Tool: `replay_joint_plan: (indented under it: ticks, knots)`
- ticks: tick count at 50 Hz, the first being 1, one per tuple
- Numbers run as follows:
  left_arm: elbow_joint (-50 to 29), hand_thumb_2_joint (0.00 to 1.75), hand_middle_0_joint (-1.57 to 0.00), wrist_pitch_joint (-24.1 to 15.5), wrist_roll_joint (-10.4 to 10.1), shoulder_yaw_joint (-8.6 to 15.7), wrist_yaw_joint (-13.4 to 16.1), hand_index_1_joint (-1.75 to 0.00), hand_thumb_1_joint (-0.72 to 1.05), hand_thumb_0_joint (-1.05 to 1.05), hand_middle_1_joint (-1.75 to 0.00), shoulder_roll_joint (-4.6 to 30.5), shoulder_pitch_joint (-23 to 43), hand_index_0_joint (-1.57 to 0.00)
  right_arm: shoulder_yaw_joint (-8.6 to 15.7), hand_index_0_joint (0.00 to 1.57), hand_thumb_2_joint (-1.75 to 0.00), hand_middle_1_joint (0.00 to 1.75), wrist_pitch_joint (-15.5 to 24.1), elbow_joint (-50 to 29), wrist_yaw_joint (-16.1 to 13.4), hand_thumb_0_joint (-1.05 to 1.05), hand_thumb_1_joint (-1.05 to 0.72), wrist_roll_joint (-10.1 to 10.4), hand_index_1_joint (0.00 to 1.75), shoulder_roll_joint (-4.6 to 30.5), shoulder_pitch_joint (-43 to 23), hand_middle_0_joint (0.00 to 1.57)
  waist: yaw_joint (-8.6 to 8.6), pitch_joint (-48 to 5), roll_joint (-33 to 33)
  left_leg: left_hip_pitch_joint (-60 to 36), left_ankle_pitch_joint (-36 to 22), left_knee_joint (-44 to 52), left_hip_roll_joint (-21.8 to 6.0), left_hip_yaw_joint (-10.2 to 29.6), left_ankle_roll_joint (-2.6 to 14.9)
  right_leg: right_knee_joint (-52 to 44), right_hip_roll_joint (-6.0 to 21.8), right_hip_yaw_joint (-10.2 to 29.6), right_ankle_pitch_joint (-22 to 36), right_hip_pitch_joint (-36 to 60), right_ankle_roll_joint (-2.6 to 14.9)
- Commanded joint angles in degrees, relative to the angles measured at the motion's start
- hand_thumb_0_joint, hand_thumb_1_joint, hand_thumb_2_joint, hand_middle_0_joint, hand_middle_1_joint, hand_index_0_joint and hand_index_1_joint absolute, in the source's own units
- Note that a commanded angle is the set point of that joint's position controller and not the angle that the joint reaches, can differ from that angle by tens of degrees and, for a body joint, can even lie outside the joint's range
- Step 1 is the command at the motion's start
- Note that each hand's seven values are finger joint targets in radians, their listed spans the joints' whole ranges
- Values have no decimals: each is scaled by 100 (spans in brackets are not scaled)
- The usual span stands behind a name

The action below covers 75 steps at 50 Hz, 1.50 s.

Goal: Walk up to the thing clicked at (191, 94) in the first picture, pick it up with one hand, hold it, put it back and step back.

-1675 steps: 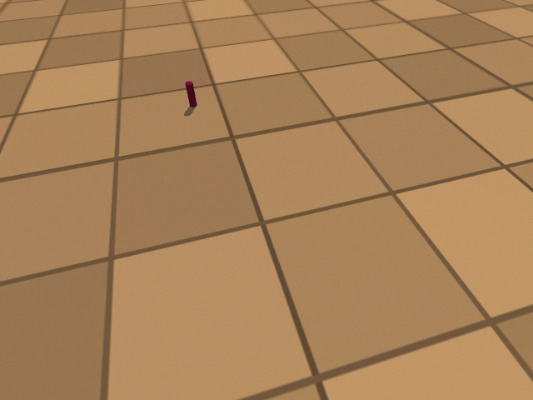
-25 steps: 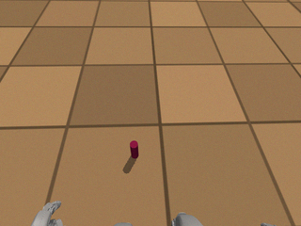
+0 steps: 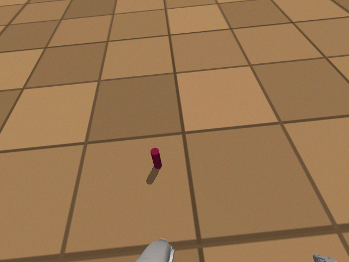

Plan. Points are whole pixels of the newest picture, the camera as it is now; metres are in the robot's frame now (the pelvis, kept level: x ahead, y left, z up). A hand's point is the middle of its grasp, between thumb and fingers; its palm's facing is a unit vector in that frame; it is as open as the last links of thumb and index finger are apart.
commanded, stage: step back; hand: left
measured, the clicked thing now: (156, 158) +0.76 +0.20 -0.67
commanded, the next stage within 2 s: stand in 1.72 s
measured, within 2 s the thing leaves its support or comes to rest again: neither
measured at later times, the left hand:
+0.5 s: hand out of the picture -0.09 +0.25 -0.16, palm faces -0.01 -0.92 -0.39, open 7.4 cm
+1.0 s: hand out of the picture -0.25 +0.24 -0.14, palm faces +0.11 -0.90 -0.41, open 7.4 cm
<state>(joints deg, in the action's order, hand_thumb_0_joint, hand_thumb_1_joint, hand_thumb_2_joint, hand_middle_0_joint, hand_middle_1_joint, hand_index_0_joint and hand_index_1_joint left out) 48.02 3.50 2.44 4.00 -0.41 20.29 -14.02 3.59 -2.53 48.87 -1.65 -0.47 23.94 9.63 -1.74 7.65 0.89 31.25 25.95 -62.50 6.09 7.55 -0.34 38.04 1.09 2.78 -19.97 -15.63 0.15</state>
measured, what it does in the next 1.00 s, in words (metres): walks backwards: left foot, then right foot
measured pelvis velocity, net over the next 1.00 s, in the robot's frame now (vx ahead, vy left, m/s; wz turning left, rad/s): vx -0.27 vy -0.05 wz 0.10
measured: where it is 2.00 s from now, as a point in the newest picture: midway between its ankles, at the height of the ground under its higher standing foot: outside the picture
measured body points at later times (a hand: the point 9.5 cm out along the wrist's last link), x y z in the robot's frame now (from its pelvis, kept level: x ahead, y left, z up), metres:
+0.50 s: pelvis -0.18 -0.03 -0.01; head -0.12 -0.02 +0.44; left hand -0.09 +0.29 -0.13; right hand -0.04 -0.34 -0.10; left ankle -0.07 +0.11 -0.72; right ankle -0.23 -0.18 -0.70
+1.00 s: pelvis -0.27 -0.05 +0.00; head -0.26 -0.05 +0.45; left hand -0.26 +0.28 -0.11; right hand -0.19 -0.36 -0.12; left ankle -0.27 +0.07 -0.72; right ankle -0.25 -0.17 -0.70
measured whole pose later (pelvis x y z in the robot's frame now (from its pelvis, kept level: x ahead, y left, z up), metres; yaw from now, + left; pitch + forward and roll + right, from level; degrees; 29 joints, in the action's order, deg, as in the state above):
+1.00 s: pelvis -0.27 -0.05 +0.00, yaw +6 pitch -3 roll +1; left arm 54.5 1.4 1.5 4.1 -0.6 23.7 -14.8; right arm 3.6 0.8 56.6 1.5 -2.5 20.5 15.1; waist -1.0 3.0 -1.3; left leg 12.9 18.0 -33.2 2.1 1.6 1.8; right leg 49.3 1.9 0.4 -27.2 -19.8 1.3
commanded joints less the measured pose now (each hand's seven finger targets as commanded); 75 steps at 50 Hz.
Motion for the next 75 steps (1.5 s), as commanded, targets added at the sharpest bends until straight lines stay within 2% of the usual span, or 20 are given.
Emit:
replay_joint_plan:
  ticks: [1, 7, 8, 10, 16, 21, 26, 27, 28, 29, 32, 39, 44, 47, 57, 59, 60, 70, 73, 75]
  knots:
    - [-844, 90, -20, -236, 44, 471, 185, -30, 90, 0, -30, 1522, 781, -20, 190, 20, -90, 30, 196, -452, -70, 0, -90, 18, 30, 903, 222, 20, 106, -587, -1138, -364, 240, 90, -83, -172, -47, -1118, 1171, 873, 2423, 141, 1141]
    - [-891, 90, -20, -71, -109, 353, 182, -30, 90, 0, -30, 1479, 728, -20, 242, 20, -90, 30, 253, -197, -30, 0, -90, -82, 30, 778, 736, 20, 238, -957, -973, -1667, -1152, 3744, -345, -949, 129, -132, 1074, 731, 2501, 532, 839]
    - [-915, 90, -20, -31, -125, 278, 163, -30, 90, 0, -30, 1278, 529, -20, 304, 20, -90, 30, 282, -206, -44, 0, -90, -140, 30, 968, 688, 20, 139, -1032, -598, -2096, -1624, 4005, -770, -204, 267, 219, 822, 689, 1763, -46, 578]
    - [-998, 90, -20, -25, -173, 336, 243, -30, 90, 0, -30, 1252, 859, -20, 508, 20, -90, 30, 283, -401, 2, 0, -90, -164, 30, 2110, 376, 20, 407, -973, 1280, -1450, -3055, 4375, -2976, 2547, 1679, 2314, -487, 345, -1843, -1006, 99]
    - [-492, 90, -20, -1, -150, 427, 195, -30, 90, 0, -30, 1311, 191, -20, 277, 20, -90, 30, 300, -472, -70, 0, -90, -176, 30, 1156, -309, 20, -16, -764, 522, -1646, -3156, 3867, -2028, 671, 1369, 3744, -602, 731, -864, -1210, -61]
    - [-562, 90, -20, -54, -123, 344, 108, -30, 90, 0, -30, 1202, 377, -20, 323, 20, -90, 30, 220, -527, -49, 0, -90, -185, 30, 1280, -62, 20, 299, -1028, 929, -2432, -2740, 3751, -2120, 606, 1441, 1806, -309, 320, -1070, -1009, -213]
    - [160, 90, -20, -153, -111, 397, 35, -30, 90, 0, -30, 1192, -733, -20, 340, 20, -90, 30, 19, -544, 14, 0, -90, -142, 30, 1451, -384, 20, -71, -1434, 1066, -1295, -846, 3425, -1719, 187, 851, -1281, -254, -413, -71, 880, 193]
    - [196, 90, -20, -193, -5, 484, 46, -30, 90, 0, -30, 1452, -713, -20, 255, 20, -90, 30, 1, -563, 32, 0, -90, -127, 30, 1124, -255, 20, -47, -1170, 227, -323, 117, 2708, -1239, -100, 521, -1463, 73, 357, -490, 1138, 341]
    - [-41, 90, -20, -188, 76, 655, 68, -30, 90, 0, -30, 2140, -439, -20, 155, 20, -90, 30, 63, -804, -7, 0, -90, -77, 30, 687, -591, 20, -269, -714, -1574, 685, 647, 1357, -104, -364, 102, -2224, 1529, 2566, -1735, 318, 958]
    - [-304, 90, -20, -190, 75, 714, 105, -30, 90, 0, -30, 2588, 167, -20, 279, 20, -90, 30, 47, -779, -83, 0, -90, -100, 30, 952, -719, 20, -389, -295, -1630, 195, 819, 196, -315, 244, -113, -2663, 2553, 3505, -2084, -1266, 1724]
    - [-416, 90, -20, -347, 47, 465, 171, -30, 90, 0, -30, 1751, 1024, -20, 252, 20, -90, 30, 93, -333, -27, 0, -90, -26, 30, 1012, -147, 20, 294, -86, -556, 42, -208, -529, -40, 258, -24, -1754, 1276, 1304, -288, -955, 980]
    - [-115, 90, -20, -515, 52, 532, 115, -30, 90, 0, -30, 1817, 42, -20, 236, 20, -90, 30, 243, -150, 170, 0, -90, -178, 30, 989, -273, 20, -347, -293, -1112, -25, 271, 1604, -544, -251, -161, -1968, 1460, 1679, -2259, 619, 1082]
    - [-91, 90, -20, -411, -17, 314, 48, -30, 90, 0, -30, 1620, 283, -20, 302, 20, -90, 30, 409, 384, 203, 0, -90, -142, 30, 886, 493, 20, 189, -459, -739, -2453, -483, 4069, -370, -796, 185, -1154, 1045, 616, -936, -488, 722]
    - [-115, 90, -20, -438, -83, 361, 48, -30, 90, 0, -30, 1615, 903, -20, 531, 20, -90, 30, 463, 367, 203, 0, -90, -170, 30, 1874, 717, 20, 510, 76, 790, -1694, 2702, 5303, -2560, 2956, 1538, 1567, 89, -79, -1286, -1787, 142]
    - [569, 90, -20, -665, -73, 326, 44, -30, 90, 0, -30, 1164, -166, -20, 207, 20, -90, 30, 352, 169, 209, 0, -90, -94, 30, 892, -86, 20, -122, -549, 510, -680, -206, 3341, -1348, 166, 626, -1294, -289, -597, 387, 1204, 107]
    - [525, 90, -20, -764, 33, 477, 141, -30, 90, 0, -30, 1868, -332, -20, 15, 20, -90, 30, 353, 32, 163, 0, -90, -42, 30, 311, 51, 20, -217, -705, -1169, 521, 446, 1399, -231, -297, 151, -2408, 1667, 2615, -775, 1611, 723]
    - [391, 90, -20, -759, 15, 501, 128, -30, 90, 0, -30, 2114, 35, -20, 161, 20, -90, 30, 327, 127, 77, 0, -90, -80, 30, 803, -23, 20, -170, -467, -682, 12, 878, 909, -558, 79, 112, -2378, 2381, 3093, -964, 613, 1379]
    - [387, 90, -20, -713, -178, 227, 154, -30, 90, 0, -30, 1521, 674, -20, 112, 20, -90, 30, 399, 642, 115, 0, -90, -95, 30, 579, 244, 20, 181, -857, -960, -1630, -942, 2989, -678, -922, 60, -884, 1196, 282, 3498, 375, 750]
    - [297, 90, -20, -597, -241, 82, 156, -30, 90, 0, -30, 1165, 656, -20, 202, 20, -90, 30, 461, 737, 45, 0, -90, -156, 30, 945, 156, 20, 166, -1201, 99, -2405, -2998, 3732, -1509, 58, 353, -184, 610, -39, 2302, -29, 222]
    - [540, 90, -20, -507, -277, 101, 176, -30, 90, 0, -30, 1203, 670, -20, 199, 20, -90, 30, 431, 627, 86, 0, -90, -56, 30, 1246, -520, 20, 33, -1008, 535, -1375, -2330, 3897, -2189, 739, 1050, -70, 17, -323, -99, 497, 94]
